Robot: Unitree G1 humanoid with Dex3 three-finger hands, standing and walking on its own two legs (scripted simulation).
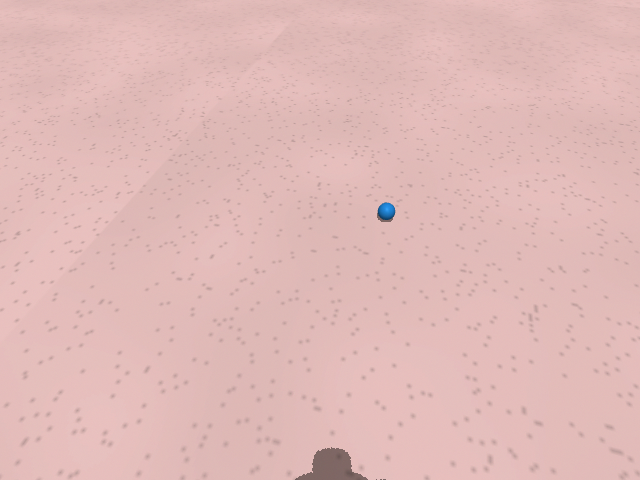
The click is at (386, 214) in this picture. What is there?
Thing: free ball
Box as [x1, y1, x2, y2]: [378, 203, 394, 219]
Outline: 383,203 378,208 378,214 381,218 388,219 393,216 394,208 390,203
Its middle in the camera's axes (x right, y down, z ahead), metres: +0.30 -0.14 +1.77
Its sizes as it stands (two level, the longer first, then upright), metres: 0.079 0.079 0.079
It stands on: the floor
